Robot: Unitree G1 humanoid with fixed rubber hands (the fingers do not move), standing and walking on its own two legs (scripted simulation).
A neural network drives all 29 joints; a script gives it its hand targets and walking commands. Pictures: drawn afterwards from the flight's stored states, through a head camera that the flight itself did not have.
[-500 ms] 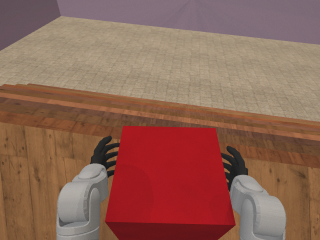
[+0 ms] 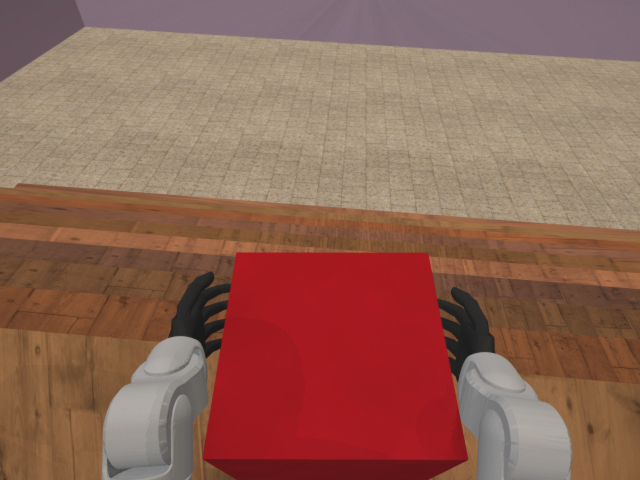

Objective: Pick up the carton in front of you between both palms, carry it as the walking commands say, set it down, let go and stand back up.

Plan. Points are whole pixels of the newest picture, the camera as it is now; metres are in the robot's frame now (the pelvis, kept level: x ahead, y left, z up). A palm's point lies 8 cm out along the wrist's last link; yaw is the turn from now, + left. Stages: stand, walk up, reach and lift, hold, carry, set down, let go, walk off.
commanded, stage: carry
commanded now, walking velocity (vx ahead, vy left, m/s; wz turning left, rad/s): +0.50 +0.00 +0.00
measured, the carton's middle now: (331, 380) +0.24 +0.00 +0.03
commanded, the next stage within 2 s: none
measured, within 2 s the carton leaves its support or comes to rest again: neither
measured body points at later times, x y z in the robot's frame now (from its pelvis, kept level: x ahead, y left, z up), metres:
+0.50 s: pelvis +0.29 +0.01 -0.01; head +0.30 +0.02 +0.44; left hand +0.63 +0.15 +0.10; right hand +0.62 -0.15 +0.10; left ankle +0.41 +0.08 -0.72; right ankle +0.16 -0.10 -0.69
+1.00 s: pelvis +0.37 -0.01 +0.01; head +0.40 -0.01 +0.46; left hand +0.72 +0.14 +0.12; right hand +0.72 -0.16 +0.11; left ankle +0.41 +0.08 -0.71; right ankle +0.27 -0.10 -0.71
